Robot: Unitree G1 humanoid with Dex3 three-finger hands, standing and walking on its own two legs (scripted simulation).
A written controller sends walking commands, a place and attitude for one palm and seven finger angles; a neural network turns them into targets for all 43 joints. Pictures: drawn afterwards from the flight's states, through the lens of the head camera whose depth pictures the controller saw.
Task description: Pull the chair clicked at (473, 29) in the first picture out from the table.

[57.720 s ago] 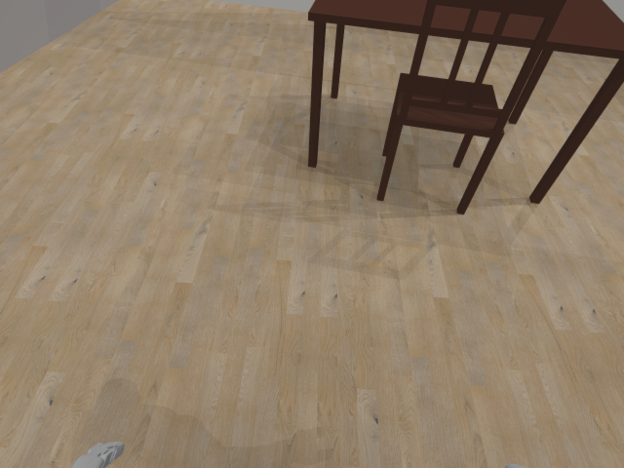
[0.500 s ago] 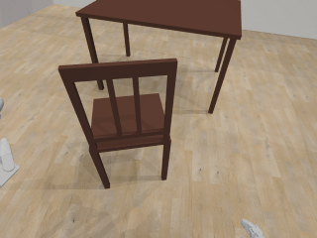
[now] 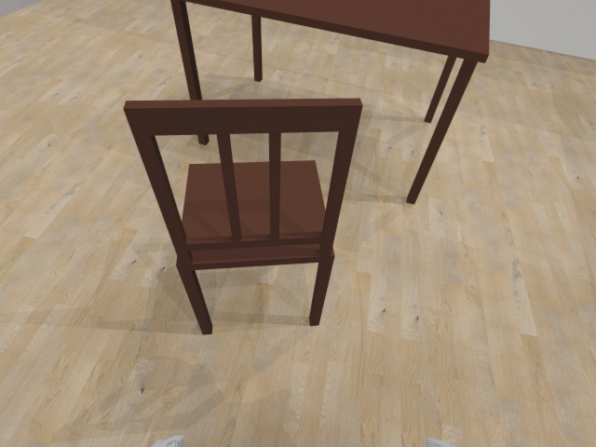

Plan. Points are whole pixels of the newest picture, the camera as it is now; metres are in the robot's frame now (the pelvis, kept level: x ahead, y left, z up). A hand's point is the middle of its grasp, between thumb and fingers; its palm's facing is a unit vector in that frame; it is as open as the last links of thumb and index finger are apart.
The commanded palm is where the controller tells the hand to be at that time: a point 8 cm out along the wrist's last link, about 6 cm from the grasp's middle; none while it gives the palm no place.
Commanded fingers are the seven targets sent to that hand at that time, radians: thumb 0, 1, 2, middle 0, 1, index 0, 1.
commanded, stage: let the arm hang, fingers relaxed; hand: left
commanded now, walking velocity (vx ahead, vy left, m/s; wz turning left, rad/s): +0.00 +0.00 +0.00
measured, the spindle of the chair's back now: (231, 193) +0.60 +0.16 -0.08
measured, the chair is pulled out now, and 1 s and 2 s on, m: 0.69 0.69 0.69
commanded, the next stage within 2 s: look to check the result in 0.82 s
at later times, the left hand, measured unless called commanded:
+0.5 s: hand out of the picture -0.02 +0.18 -0.16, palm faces -0.01 -0.97 -0.23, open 7.3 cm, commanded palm none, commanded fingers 0.00 0.90 0.90 -0.20 -0.30 -0.20 -0.30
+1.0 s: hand out of the picture -0.02 +0.15 -0.17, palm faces +0.00 -0.99 -0.17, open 7.3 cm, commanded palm none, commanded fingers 0.00 0.90 0.90 -0.20 -0.30 -0.20 -0.30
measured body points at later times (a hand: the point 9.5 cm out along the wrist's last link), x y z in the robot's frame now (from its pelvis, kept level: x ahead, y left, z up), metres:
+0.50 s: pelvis -0.02 +0.00 +0.01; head +0.00 -0.01 +0.46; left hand -0.02 +0.23 -0.14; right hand -0.05 -0.22 -0.15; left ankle +0.01 +0.11 -0.73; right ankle -0.01 -0.11 -0.73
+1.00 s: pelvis -0.01 -0.01 +0.01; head +0.00 -0.02 +0.46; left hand -0.02 +0.20 -0.15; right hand -0.04 -0.21 -0.15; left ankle +0.01 +0.11 -0.73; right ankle -0.01 -0.11 -0.73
